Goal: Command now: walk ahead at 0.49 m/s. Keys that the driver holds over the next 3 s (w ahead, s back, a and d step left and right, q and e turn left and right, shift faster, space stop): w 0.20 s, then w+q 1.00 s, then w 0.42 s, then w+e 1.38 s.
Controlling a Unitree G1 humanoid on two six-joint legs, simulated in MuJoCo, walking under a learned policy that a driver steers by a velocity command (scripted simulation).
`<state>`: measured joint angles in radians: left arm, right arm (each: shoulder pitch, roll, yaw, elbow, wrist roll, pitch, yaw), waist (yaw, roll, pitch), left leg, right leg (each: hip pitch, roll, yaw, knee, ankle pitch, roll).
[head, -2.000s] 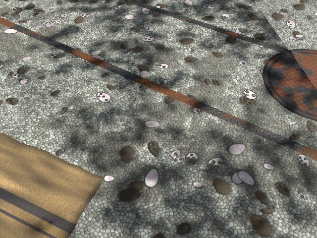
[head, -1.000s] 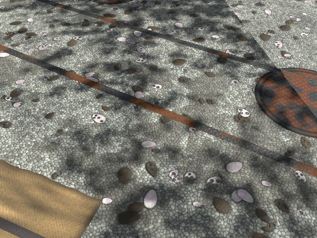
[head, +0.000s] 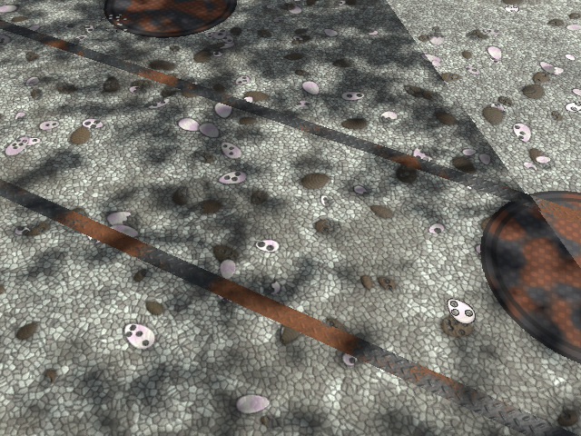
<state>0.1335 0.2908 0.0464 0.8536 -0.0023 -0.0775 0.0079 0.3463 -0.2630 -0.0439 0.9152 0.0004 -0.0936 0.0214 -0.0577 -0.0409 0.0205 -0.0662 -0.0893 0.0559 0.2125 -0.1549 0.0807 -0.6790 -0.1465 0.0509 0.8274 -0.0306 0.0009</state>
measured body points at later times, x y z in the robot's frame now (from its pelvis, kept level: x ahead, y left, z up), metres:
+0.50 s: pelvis +0.29 -0.07 +0.00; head +0.31 -0.07 +0.45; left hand +0.31 +0.21 -0.13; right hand +0.43 -0.33 -0.13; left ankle +0.37 +0.12 -0.67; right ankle +0.28 -0.15 -0.75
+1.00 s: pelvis +0.56 +0.05 +0.00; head +0.58 +0.07 +0.45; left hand +0.62 +0.36 -0.10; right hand +0.74 -0.18 -0.11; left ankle +0.54 +0.10 -0.75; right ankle +0.69 -0.11 -0.67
